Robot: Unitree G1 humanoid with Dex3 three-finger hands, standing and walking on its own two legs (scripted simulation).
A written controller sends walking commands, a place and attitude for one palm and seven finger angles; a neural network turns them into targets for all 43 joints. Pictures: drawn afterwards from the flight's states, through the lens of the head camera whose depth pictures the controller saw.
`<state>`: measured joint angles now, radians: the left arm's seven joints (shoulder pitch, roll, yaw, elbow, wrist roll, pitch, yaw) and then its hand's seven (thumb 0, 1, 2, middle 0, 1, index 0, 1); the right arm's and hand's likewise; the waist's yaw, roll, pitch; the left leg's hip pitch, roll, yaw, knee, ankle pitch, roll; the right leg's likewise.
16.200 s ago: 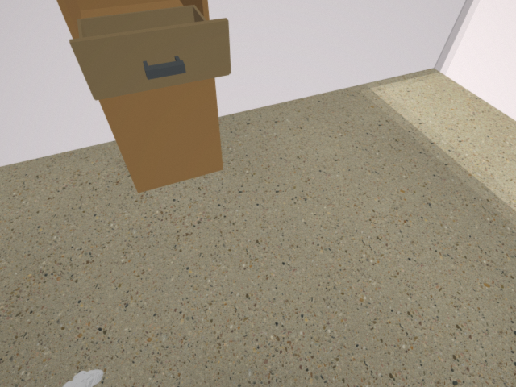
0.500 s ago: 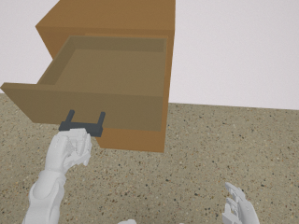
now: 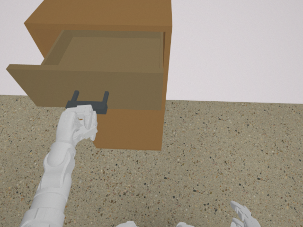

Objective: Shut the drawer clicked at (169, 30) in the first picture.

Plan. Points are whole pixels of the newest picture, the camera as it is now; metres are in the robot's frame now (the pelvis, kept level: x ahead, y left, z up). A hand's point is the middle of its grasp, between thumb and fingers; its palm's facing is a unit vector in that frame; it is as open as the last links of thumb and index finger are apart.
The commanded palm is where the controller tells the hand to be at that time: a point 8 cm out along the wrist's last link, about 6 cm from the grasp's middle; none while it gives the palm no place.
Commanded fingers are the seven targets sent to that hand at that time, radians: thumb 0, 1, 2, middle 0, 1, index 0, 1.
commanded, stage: push the drawer shut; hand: left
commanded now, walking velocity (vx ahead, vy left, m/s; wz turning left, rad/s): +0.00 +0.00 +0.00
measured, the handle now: (89, 100) +0.44 +0.19 +0.07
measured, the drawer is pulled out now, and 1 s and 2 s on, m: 0.19 0.07 0.00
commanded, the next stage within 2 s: pull the fist back off the drawer in 2.00 s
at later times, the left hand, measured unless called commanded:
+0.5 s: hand (98, 108) +0.41 +0.16 +0.06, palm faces -0.02 -1.00 -0.05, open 2.9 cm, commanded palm +0.40 +0.21 +0.07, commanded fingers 0.00 0.90 0.90 -1.40 -1.60 -1.40 -1.60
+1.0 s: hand (102, 92) +0.47 +0.16 +0.06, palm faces -0.01 -1.00 -0.04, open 2.9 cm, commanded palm +0.47 +0.21 +0.07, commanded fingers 0.00 0.90 0.90 -1.40 -1.60 -1.40 -1.60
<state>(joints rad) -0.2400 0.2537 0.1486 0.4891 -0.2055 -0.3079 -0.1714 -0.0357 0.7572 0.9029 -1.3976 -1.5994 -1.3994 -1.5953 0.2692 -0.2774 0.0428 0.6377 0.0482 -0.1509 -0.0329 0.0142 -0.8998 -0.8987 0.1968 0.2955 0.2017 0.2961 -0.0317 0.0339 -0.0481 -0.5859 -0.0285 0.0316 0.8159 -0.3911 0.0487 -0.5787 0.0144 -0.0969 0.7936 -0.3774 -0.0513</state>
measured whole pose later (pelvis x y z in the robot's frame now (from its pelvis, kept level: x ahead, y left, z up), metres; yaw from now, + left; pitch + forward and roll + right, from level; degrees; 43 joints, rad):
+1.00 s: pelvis -0.01 +0.00 -0.01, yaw -1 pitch +16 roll -1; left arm -0.80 0.41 0.30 1.12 -0.13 -0.40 -0.19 -0.02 0.74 0.90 -1.40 -1.60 -1.40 -1.60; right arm 0.36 -0.29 0.05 0.67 0.02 -0.05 -0.01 0.01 -0.90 -0.90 0.20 0.30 0.20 0.30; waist -0.13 0.03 -0.07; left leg -0.77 -0.01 0.03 0.90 -0.41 0.05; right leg -0.76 0.03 -0.10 0.85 -0.38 -0.06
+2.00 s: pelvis -0.01 +0.02 -0.03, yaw -1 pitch +23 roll -4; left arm -1.14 0.54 0.33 1.35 -0.01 -0.37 -0.11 0.01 0.59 0.92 -1.40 -1.60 -1.40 -1.60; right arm 0.43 -0.29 0.07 0.69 -0.04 0.00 0.01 0.00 -0.90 -0.90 0.20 0.30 0.20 0.30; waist -0.23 0.04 -0.08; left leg -0.96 -0.01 0.00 0.99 -0.43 0.07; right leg -0.91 0.03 -0.13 0.89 -0.37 -0.04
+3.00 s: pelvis +0.03 +0.01 -0.01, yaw -4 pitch +19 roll -3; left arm -0.76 0.44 0.41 1.01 -0.09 -0.38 -0.15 0.02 0.84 0.88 -1.40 -1.60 -1.40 -1.60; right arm 0.41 -0.27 0.03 0.60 0.00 0.08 0.03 0.01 -0.90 -0.90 0.20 0.30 0.20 0.30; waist -0.15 0.04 -0.12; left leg -0.76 0.01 0.07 0.88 -0.46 0.06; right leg -0.75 0.06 -0.05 0.81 -0.39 -0.03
